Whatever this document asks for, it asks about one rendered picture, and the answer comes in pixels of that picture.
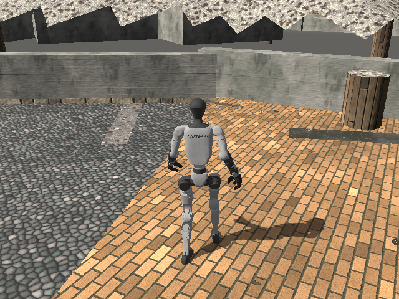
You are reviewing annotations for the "robot right upper arm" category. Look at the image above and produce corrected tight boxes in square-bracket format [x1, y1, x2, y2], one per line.
[211, 125, 229, 160]

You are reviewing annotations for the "left robot forearm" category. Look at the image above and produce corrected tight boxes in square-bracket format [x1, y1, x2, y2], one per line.
[168, 149, 176, 166]

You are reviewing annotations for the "robot left upper arm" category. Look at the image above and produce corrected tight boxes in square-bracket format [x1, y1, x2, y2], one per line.
[170, 125, 186, 158]

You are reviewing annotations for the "right robot forearm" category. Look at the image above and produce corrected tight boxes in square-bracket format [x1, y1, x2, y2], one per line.
[224, 150, 239, 178]

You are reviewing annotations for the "robot left shin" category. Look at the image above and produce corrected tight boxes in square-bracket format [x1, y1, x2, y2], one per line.
[181, 212, 192, 256]

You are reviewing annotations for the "left robot hand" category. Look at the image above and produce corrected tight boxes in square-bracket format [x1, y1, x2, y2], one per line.
[168, 161, 183, 172]

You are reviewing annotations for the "right robot hand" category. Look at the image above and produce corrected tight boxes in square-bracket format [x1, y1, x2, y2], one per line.
[228, 174, 242, 190]

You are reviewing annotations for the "robot left foot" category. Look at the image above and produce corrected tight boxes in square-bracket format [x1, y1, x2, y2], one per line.
[181, 247, 193, 265]

